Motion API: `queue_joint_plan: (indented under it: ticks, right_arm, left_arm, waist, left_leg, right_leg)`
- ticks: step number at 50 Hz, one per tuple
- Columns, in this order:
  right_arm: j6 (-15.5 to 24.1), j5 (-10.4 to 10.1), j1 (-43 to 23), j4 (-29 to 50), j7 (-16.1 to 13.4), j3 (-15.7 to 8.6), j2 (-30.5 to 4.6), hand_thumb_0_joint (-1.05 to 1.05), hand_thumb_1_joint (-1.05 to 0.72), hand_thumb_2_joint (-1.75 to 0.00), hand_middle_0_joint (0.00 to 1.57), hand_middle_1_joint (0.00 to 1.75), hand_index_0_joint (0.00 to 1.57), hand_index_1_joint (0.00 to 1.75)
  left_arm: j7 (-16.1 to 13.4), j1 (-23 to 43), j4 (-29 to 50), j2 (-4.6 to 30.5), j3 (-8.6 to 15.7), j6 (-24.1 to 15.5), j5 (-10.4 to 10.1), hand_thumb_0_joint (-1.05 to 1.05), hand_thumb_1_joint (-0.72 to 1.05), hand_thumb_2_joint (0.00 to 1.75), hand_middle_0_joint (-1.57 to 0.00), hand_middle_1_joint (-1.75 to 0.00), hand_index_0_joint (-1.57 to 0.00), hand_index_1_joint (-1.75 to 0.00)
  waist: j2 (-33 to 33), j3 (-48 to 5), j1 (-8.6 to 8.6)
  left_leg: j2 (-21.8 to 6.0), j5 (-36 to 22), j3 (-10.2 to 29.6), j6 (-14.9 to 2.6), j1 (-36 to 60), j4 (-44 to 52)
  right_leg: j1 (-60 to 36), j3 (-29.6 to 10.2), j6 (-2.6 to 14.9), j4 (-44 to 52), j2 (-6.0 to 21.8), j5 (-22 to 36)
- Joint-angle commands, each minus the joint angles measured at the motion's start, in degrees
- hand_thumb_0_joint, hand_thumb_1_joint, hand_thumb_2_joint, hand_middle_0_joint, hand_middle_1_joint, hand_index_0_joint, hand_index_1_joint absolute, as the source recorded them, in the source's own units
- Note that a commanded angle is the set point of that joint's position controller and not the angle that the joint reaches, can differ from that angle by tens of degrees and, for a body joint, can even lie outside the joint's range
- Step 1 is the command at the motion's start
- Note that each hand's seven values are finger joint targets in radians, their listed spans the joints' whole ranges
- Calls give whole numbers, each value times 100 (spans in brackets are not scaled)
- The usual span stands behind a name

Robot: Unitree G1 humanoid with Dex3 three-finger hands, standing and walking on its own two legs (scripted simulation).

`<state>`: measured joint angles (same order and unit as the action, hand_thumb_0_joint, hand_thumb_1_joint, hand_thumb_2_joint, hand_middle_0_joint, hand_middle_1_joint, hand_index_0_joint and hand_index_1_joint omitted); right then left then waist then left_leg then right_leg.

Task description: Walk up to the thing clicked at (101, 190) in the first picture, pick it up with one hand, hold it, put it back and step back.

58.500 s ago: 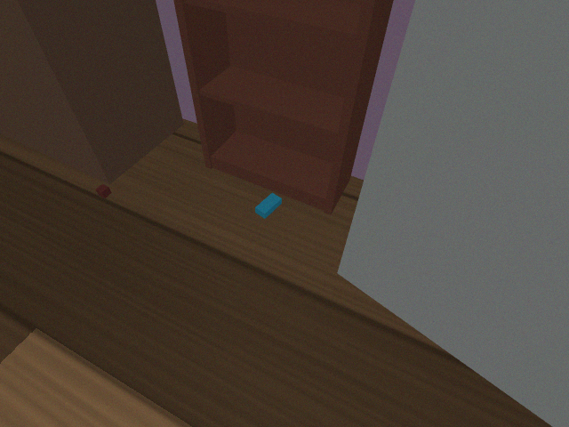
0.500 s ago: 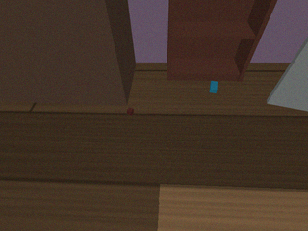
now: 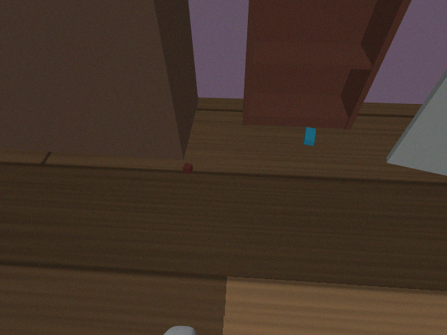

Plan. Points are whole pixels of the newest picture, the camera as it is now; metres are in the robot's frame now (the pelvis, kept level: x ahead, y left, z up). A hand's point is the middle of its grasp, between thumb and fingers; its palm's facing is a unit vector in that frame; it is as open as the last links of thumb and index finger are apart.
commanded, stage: step back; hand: left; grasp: from above
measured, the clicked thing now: (187, 168) +1.06 +0.22 -0.74
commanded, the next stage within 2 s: stand in 0.36 s
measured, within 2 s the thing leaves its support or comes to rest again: neither
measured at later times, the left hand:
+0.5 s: hand out of the picture +0.11 +0.28 -0.15, palm faces +0.01 -0.94 -0.34, open 7.4 cm
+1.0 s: hand out of the picture +0.11 +0.27 -0.14, palm faces -0.03 -0.94 -0.34, open 7.4 cm
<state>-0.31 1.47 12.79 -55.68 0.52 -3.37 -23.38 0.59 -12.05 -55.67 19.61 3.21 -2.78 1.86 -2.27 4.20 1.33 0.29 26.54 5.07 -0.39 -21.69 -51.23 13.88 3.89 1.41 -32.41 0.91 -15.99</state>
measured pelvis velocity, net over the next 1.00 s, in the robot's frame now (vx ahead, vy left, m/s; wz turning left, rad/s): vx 0.02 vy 0.01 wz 0.00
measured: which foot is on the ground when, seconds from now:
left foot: up 0.00-0.08, down 0.10-1.00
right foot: down 0.00-1.00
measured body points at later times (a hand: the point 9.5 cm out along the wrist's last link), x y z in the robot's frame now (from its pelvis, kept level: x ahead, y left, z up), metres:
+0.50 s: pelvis +0.03 +0.02 +0.01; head +0.04 +0.03 +0.46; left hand +0.11 +0.33 -0.12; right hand +0.15 -0.26 -0.12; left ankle +0.05 +0.15 -0.73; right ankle +0.02 -0.11 -0.73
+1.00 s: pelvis +0.02 +0.01 +0.02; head +0.03 +0.01 +0.47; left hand +0.11 +0.31 -0.11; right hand +0.09 -0.29 -0.12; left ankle +0.05 +0.15 -0.73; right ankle +0.02 -0.11 -0.73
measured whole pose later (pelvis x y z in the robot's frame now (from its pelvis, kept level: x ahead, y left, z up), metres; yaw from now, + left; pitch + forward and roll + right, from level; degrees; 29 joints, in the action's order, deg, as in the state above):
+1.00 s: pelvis +0.02 +0.01 +0.02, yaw +0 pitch -2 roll +0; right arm 0.6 0.8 5.7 -66.6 0.9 -0.3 -20.3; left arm 0.8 -4.9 -66.2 20.2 0.2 -0.9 0.4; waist -0.5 3.1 -0.7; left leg -1.9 8.1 0.7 1.9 -8.3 -18.6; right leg 5.8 1.9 -0.5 -19.1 1.1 -11.1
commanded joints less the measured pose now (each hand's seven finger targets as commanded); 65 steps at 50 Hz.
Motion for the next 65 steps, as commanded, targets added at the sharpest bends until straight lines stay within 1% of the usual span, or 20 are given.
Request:
queue_joint_plan:
  ticks: [1,3,4,5,6,7,8,9,11,12,14,17,18,20,23,40,47,57,62,65]
  right_arm:
    - [88,-18,121,251,-36,-162,-711,0,-90,-90,20,30,20,30]
    - [133,-6,221,148,-61,-175,-692,0,-90,-90,20,30,20,30]
    - [159,-11,252,69,-84,-180,-693,0,-90,-90,20,30,20,30]
    - [183,20,233,52,-120,-233,-814,0,-90,-90,20,30,20,30]
    - [207,52,125,107,-154,-281,-1098,0,-90,-90,20,30,20,30]
    - [218,14,-377,278,-159,-259,-1287,0,-90,-90,20,30,20,30]
    - [202,-39,-652,319,-143,-248,-1439,0,-90,-90,20,30,20,30]
    - [168,-28,-837,284,-126,-212,-1336,0,-90,-90,20,30,20,30]
    - [139,-57,-992,227,-124,-119,-1070,0,-90,-90,20,30,20,30]
    - [136,-79,-1004,232,-133,-97,-1025,0,-90,-90,20,30,20,30]
    - [132,-100,-859,76,-129,-59,-890,0,-90,-90,20,30,20,30]
    - [145,-98,-991,-89,-111,-69,-930,0,-90,-90,20,30,20,30]
    - [217,-85,-878,-138,-85,1,-978,0,-90,-90,20,30,20,30]
    - [255,-80,-991,-205,-68,1,-990,0,-90,-90,20,30,20,30]
    - [255,-108,-1100,-288,-48,44,-861,0,-90,-90,20,30,20,30]
    - [268,-110,-1178,-600,-41,93,-809,0,-90,-90,20,30,20,30]
    - [233,-99,-1096,-683,-43,105,-862,0,-90,-90,20,30,20,30]
    - [232,-91,-938,-708,-52,128,-866,0,-90,-90,20,30,20,30]
    - [257,-100,-907,-702,-65,142,-860,0,-90,-90,20,30,20,30]
    - [233,-105,-871,-703,-69,163,-852,0,-90,-90,20,30,20,30]
  left_arm:
    - [-151,483,475,1697,380,-157,-28,0,90,90,-20,-30,-20,-30]
    - [-150,720,500,1677,328,-83,-79,0,90,90,-20,-30,-20,-30]
    - [-157,663,474,1584,301,-32,-122,0,90,90,-20,-30,-20,-30]
    - [-162,568,492,1428,241,1,-134,0,90,90,-20,-30,-20,-30]
    - [-163,453,508,1264,205,25,-173,0,90,90,-20,-30,-20,-30]
    - [-159,340,433,1149,160,79,-253,0,90,90,-20,-30,-20,-30]
    - [-183,300,264,1295,203,144,-258,0,90,90,-20,-30,-20,-30]
    - [-185,295,156,1324,192,141,-229,0,90,90,-20,-30,-20,-30]
    - [-163,284,59,1328,171,92,-165,0,90,90,-20,-30,-20,-30]
    - [-171,218,23,1437,189,57,-153,0,90,90,-20,-30,-20,-30]
    - [-169,408,-16,1572,201,33,-171,0,90,90,-20,-30,-20,-30]
    - [-172,661,-55,1461,140,39,-182,0,90,90,-20,-30,-20,-30]
    - [-122,590,-215,1140,-36,64,-218,0,90,90,-20,-30,-20,-30]
    - [-104,689,-285,1214,-41,66,-198,0,90,90,-20,-30,-20,-30]
    - [-83,803,-423,1302,-61,48,-174,0,90,90,-20,-30,-20,-30]
    - [-86,1009,-680,1349,-75,0,-163,0,90,90,-20,-30,-20,-30]
    - [-72,964,-724,1322,-81,54,-142,0,90,90,-20,-30,-20,-30]
    - [-72,918,-701,1325,-78,65,-163,0,90,90,-20,-30,-20,-30]
    - [-77,905,-673,1332,-73,46,-174,0,90,90,-20,-30,-20,-30]
    - [-80,924,-673,1329,-70,62,-158,0,90,90,-20,-30,-20,-30]
  waist:
    - [1039,-252,-72]
    - [1041,-516,-258]
    - [824,-583,-244]
    - [663,-714,-229]
    - [-8,-915,-132]
    - [-335,-867,71]
    - [-431,-852,72]
    - [-446,-700,116]
    - [-360,-737,164]
    - [-294,-727,133]
    - [-77,-799,-18]
    - [-91,-830,-45]
    - [-143,-845,-80]
    - [-92,-732,-71]
    - [43,-508,-122]
    - [199,-739,-127]
    - [191,-457,-126]
    - [221,-536,-135]
    - [244,-674,-143]
    - [231,-602,-166]
  left_leg:
    - [-207,-197,-291,68,305,1053]
    - [-126,-867,-601,42,908,1985]
    - [1,-1540,-641,18,1083,2469]
    - [-185,-2279,-322,-131,1360,2588]
    - [-855,-3286,516,-377,1466,2550]
    - [-1409,-3149,1222,-791,1114,2770]
    - [-1621,-2769,1251,-1180,606,2685]
    - [-1537,-2594,1117,-1104,274,2688]
    - [-1096,-2459,528,-568,406,2491]
    - [-892,-2545,353,-413,377,2273]
    - [-661,-2337,158,-232,593,2213]
    - [-802,-2688,245,-298,940,2440]
    - [-875,-2501,426,-312,1104,2773]
    - [-931,-2575,453,-278,1078,2947]
    - [-808,-2326,279,-165,1243,3102]
    - [-767,-2721,21,-13,1600,3410]
    - [-745,-1789,60,4,1346,3619]
    - [-756,-1992,45,2,1393,3565]
    - [-790,-2631,27,8,1549,3462]
    - [-788,-2356,15,-11,1482,3475]
  right_leg:
    - [67,-1261,856,1050,1373,1213]
    - [134,-967,748,503,1287,1782]
    - [11,-777,547,62,1070,2134]
    - [98,-728,328,-322,977,2346]
    - [249,-477,95,-794,589,1945]
    - [288,-250,-107,-912,90,610]
    - [-203,-245,-50,-774,39,-614]
    - [-514,-299,-31,-487,94,-773]
    - [-589,-456,62,107,281,196]
    - [-653,-594,95,209,419,886]
    - [-544,-999,217,375,700,1162]
    - [-456,-748,124,382,561,1309]
    - [-486,-720,16,597,459,1000]
    - [-632,-703,-36,776,462,981]
    - [-526,-771,-25,1116,552,907]
    - [-936,-795,-63,1642,720,1390]
    - [-733,-790,-59,1785,661,532]
    - [-720,-809,-34,1784,673,633]
    - [-857,-785,-40,1687,695,1302]
    - [-814,-780,-49,1736,682,1064]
